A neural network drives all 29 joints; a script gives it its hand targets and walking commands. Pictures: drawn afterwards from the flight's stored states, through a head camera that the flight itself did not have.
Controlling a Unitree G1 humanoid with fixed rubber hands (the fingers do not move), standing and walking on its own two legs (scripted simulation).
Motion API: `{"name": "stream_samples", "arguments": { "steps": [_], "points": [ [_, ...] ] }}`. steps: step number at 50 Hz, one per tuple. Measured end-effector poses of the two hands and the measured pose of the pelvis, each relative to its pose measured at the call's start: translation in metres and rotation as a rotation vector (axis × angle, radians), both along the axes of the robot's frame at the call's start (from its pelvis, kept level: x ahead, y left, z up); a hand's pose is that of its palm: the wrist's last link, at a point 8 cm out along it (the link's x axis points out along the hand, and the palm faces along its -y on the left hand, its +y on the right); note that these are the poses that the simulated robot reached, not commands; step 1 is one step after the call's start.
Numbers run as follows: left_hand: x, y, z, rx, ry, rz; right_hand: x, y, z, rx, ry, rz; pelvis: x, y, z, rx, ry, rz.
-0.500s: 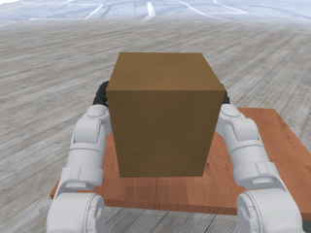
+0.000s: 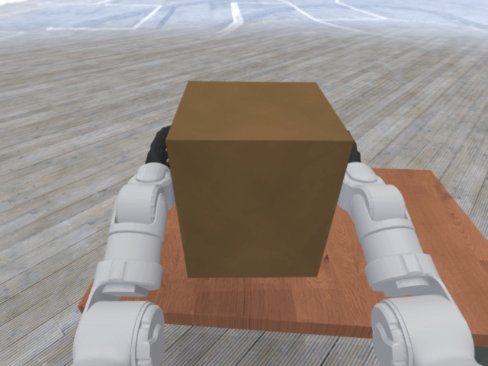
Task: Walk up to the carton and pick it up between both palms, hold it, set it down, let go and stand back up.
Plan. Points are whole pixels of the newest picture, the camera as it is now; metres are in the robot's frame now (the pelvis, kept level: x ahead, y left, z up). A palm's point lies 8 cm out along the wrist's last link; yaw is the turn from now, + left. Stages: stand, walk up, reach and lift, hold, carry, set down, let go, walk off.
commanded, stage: hold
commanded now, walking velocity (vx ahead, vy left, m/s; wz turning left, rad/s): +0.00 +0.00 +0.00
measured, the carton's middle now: (252, 178) +0.38 +0.02 +0.20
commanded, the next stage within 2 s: none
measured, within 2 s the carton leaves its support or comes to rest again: neither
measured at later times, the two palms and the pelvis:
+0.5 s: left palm (158, 171) +0.37 +0.17 +0.22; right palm (346, 169) +0.38 -0.13 +0.22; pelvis +0.00 +0.00 +0.00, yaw +0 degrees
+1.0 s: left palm (158, 171) +0.37 +0.17 +0.22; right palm (346, 169) +0.38 -0.13 +0.22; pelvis +0.00 +0.00 +0.00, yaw +0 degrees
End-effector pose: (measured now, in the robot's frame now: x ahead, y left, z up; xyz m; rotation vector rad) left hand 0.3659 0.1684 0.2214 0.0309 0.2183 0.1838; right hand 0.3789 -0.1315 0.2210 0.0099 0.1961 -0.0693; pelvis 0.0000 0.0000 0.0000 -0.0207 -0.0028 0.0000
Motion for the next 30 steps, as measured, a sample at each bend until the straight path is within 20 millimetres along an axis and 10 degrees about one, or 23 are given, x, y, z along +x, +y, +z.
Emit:
{"name": "stream_samples", "arguments": {
  "steps": [30],
  "points": [
    [0.0016, 0.0008, -0.0006, 0.001, 0.002, -0.002, 0.0016, 0.0008, 0.0001, -0.001, 0.002, -0.002, 0.0011, 0.0005, 0.0001, -0.001, 0.002, 0.000]
  ]
}}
